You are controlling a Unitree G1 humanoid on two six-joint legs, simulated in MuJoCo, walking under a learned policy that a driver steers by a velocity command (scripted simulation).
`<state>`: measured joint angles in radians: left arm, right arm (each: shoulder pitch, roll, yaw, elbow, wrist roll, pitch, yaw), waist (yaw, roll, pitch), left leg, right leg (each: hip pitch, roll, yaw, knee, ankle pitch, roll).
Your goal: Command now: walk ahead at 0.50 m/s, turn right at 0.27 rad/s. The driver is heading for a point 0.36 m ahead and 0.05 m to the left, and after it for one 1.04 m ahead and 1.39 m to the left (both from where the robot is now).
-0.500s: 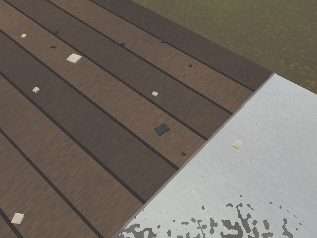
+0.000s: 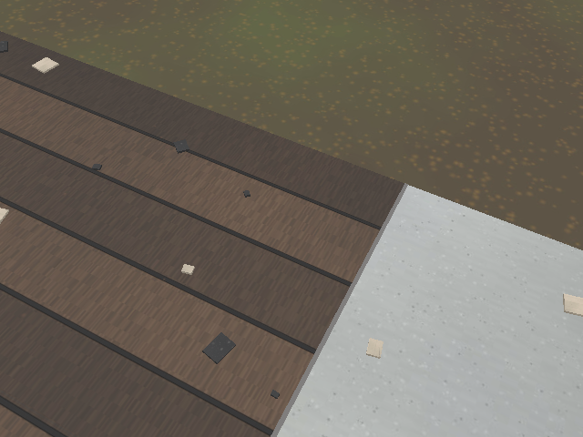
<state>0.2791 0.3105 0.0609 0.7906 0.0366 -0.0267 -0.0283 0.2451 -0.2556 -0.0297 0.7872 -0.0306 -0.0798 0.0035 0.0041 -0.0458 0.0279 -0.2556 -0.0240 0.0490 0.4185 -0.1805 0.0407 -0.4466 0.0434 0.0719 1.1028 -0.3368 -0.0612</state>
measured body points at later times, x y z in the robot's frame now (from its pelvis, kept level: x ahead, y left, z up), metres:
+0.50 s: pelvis +0.22 -0.05 +0.00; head +0.26 -0.07 +0.45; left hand +0.33 +0.20 -0.11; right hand +0.26 -0.31 -0.15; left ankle +0.18 +0.09 -0.66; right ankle +0.25 -0.12 -0.74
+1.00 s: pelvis +0.26 -0.02 +0.00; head +0.29 +0.02 +0.44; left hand +0.28 +0.27 -0.14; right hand +0.46 -0.24 -0.11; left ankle +0.28 +0.06 -0.74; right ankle +0.30 -0.15 -0.67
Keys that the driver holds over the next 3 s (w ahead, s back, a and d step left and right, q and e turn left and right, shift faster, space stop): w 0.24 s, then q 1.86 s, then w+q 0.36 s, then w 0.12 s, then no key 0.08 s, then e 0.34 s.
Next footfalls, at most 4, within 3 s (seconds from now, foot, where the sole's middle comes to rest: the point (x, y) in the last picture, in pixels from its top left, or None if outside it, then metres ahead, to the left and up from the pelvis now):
0.30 right None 0.29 -0.12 -0.78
0.80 left None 0.32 0.08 -0.78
1.26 right None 0.35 -0.11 -0.78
1.70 left None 0.19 0.04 -0.78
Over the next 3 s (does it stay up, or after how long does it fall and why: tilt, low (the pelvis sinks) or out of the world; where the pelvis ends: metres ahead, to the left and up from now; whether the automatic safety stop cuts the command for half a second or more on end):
stays up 0.27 0.21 0.00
